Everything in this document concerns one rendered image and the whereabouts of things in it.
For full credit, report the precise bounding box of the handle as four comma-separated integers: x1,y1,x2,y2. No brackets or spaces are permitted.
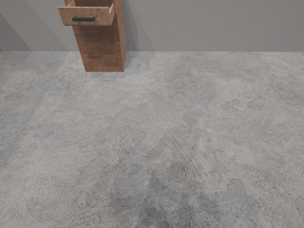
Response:
72,15,95,22

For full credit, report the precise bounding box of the drawer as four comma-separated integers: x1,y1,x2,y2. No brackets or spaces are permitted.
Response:
57,0,115,27

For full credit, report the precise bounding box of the cabinet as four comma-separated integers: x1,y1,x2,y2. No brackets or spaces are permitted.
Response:
64,0,126,72

